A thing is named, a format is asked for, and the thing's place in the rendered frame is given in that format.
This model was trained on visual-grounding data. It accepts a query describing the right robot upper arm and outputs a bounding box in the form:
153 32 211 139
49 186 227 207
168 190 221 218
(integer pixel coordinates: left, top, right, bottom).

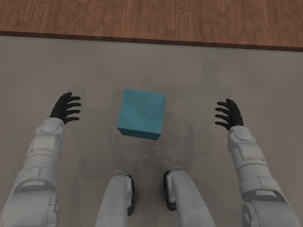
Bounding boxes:
241 200 300 227

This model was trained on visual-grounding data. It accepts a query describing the robot left thigh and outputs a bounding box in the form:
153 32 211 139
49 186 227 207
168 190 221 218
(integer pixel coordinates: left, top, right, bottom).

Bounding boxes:
95 175 133 227

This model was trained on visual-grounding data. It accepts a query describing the carton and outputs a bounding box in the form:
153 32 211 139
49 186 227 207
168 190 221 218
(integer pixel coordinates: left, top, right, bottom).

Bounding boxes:
117 89 167 141

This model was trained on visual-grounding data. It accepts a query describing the robot right hand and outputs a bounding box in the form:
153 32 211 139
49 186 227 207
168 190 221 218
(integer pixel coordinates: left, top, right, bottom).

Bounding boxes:
215 98 244 131

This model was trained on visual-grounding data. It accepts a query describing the robot right thigh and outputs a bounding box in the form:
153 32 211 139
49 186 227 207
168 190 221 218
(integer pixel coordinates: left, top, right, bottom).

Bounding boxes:
167 170 216 227

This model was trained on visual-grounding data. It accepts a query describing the left robot forearm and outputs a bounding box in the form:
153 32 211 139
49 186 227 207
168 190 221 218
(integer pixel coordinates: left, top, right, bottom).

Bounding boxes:
0 117 65 227

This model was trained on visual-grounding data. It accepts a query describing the left robot upper arm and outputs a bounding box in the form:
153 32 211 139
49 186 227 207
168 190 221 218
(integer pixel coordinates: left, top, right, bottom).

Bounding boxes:
2 189 61 227

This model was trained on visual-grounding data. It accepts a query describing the robot left hand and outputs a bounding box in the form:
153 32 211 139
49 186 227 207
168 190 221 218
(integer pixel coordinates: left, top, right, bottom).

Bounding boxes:
49 92 81 125

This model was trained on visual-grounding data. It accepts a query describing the right robot forearm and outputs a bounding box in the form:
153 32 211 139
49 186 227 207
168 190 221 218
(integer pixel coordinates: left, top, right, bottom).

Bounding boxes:
227 125 301 227

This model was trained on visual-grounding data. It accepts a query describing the robot thigh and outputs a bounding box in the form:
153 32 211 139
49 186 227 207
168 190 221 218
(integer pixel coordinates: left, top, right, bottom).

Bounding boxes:
167 170 216 227
95 175 133 227

